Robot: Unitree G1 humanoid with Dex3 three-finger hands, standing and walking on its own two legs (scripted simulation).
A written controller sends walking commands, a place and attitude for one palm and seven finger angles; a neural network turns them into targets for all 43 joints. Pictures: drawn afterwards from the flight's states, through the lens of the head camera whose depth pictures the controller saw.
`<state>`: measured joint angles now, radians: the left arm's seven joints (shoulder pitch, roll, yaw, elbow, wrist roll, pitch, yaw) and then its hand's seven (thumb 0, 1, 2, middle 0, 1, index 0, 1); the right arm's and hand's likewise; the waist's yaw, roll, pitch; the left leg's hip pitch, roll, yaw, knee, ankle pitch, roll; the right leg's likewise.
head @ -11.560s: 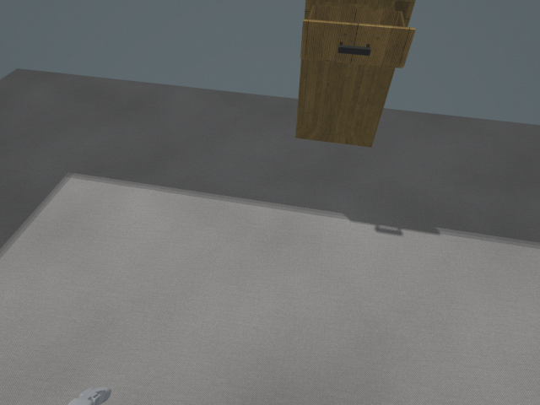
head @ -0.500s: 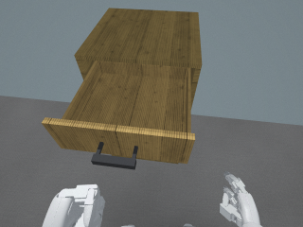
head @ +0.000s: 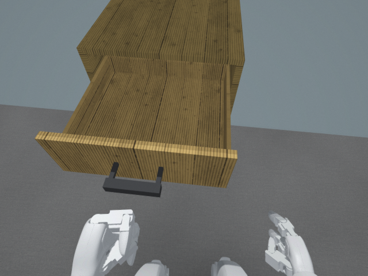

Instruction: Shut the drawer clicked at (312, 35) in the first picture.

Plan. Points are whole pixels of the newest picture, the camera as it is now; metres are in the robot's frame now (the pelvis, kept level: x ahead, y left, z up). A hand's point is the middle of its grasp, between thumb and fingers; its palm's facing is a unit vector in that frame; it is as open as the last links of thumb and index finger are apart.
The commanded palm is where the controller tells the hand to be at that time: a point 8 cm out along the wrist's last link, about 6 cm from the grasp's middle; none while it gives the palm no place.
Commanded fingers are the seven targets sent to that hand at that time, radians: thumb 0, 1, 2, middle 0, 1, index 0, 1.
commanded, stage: bring the fist close to the handle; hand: left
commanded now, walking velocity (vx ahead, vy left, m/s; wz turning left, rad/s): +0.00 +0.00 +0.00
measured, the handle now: (135, 178) +0.32 +0.13 +0.03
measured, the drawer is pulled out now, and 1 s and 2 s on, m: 0.30 0.30 0.22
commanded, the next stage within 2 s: push the drawer shut in 0.88 s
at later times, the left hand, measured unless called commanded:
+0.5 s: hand (147, 227) +0.22 +0.09 +0.03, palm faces -0.09 -1.00 +0.01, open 3.2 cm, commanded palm +0.20 +0.14 +0.03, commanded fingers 0.00 0.90 0.90 -1.40 -1.60 -1.40 -1.60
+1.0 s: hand (149, 231) +0.21 +0.08 +0.03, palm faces -0.09 -1.00 +0.00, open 3.2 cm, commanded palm +0.19 +0.13 +0.03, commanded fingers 0.00 0.90 0.90 -1.40 -1.60 -1.40 -1.60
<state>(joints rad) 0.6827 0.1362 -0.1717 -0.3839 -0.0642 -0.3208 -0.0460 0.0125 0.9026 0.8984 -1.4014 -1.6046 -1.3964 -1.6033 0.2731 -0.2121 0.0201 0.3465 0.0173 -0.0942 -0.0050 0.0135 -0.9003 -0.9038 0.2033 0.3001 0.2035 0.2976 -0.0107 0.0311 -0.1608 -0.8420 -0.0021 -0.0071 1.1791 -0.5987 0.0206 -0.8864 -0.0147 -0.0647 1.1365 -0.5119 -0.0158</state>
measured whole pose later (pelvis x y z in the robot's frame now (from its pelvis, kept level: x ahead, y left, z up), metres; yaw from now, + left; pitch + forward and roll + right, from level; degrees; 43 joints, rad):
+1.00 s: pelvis -0.01 +0.00 -0.03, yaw +0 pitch +20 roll -1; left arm 0.50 0.12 -0.20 -0.23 -0.03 -0.39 0.02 0.01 0.90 0.90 -1.40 -1.60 -1.40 -1.60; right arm 0.22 -0.22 0.02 0.37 0.00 -0.07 0.01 0.01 -0.90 -0.90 0.20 0.30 0.20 0.30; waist -0.02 0.03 -0.19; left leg -1.02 0.00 -0.01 1.30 -0.63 0.02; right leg -1.06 -0.02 -0.07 1.26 -0.55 -0.02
